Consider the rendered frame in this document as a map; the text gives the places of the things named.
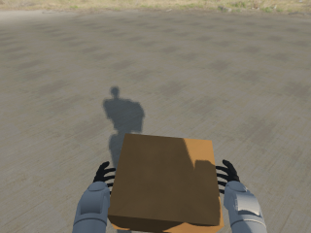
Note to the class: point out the robot left forearm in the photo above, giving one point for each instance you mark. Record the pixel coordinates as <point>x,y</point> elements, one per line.
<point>92,210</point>

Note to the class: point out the carton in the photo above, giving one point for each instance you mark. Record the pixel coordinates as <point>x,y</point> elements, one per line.
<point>166,185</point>

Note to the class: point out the robot right hand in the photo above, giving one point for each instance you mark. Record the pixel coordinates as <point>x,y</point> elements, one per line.
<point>230,177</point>

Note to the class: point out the robot right forearm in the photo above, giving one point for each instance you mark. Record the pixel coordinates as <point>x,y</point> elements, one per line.
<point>245,215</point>

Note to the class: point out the robot left hand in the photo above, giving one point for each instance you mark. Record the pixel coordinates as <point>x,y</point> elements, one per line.
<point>101,173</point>

